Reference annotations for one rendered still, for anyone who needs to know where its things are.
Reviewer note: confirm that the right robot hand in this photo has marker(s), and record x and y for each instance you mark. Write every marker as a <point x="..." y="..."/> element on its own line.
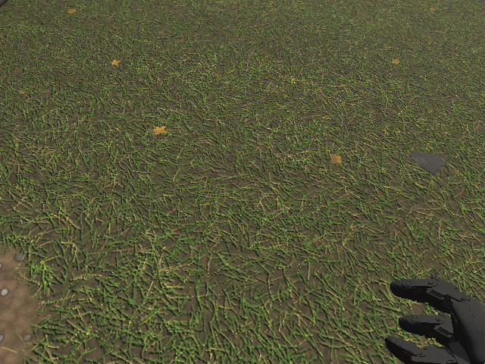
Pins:
<point x="463" y="334"/>

